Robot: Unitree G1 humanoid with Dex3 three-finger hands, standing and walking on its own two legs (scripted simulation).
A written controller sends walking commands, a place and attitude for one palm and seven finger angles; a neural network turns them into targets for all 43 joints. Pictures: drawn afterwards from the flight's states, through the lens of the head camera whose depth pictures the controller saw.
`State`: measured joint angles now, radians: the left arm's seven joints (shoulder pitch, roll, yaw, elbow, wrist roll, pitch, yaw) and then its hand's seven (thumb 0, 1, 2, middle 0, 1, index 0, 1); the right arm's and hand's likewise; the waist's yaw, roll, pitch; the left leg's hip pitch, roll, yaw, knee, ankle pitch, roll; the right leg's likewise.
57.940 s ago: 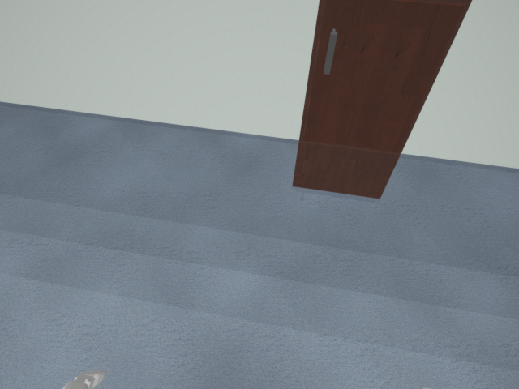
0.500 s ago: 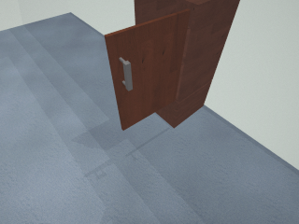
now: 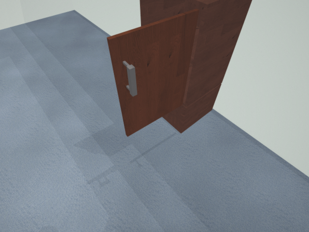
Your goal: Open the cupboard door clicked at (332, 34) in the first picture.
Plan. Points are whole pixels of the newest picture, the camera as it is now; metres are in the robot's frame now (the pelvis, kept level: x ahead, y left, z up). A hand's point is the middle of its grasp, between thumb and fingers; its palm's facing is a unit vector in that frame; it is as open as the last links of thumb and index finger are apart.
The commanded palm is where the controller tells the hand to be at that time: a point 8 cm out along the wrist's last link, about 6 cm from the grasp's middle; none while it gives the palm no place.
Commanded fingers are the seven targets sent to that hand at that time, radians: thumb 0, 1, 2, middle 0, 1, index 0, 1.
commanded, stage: stand and wait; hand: left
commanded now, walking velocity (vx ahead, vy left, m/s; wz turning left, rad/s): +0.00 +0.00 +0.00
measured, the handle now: (129, 78) +0.67 +0.14 -0.02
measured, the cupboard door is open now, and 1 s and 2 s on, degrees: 86 86 86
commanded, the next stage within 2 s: none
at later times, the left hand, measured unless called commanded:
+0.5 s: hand out of the picture +0.10 +0.23 -0.16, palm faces -0.03 -0.94 -0.34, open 7.4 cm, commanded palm none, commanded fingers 0.00 0.90 0.90 -0.20 -0.30 -0.20 -0.30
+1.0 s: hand out of the picture +0.09 +0.23 -0.16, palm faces -0.03 -0.94 -0.33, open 7.4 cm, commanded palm none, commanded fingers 0.00 0.90 0.90 -0.20 -0.30 -0.20 -0.30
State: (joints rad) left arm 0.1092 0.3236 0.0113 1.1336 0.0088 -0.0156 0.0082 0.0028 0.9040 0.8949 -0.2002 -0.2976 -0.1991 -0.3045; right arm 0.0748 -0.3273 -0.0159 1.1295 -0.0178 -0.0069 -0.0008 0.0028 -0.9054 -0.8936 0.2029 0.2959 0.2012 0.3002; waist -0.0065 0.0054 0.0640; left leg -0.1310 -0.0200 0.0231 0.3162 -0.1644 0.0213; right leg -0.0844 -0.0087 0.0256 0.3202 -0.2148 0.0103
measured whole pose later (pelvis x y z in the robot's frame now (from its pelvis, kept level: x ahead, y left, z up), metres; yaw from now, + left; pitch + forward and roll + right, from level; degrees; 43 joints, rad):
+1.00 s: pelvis +0.01 -0.01 +0.00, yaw +0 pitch -2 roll +0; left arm 0.11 0.33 0.01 1.13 0.01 -0.02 0.01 0.00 0.90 0.89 -0.20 -0.30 -0.20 -0.30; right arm 0.09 -0.33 -0.01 1.13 -0.02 -0.01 0.00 0.00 -0.90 -0.89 0.20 0.30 0.20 0.30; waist -0.01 0.00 0.06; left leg -0.09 0.00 0.02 0.29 -0.17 0.00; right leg -0.04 0.01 0.03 0.29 -0.21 -0.01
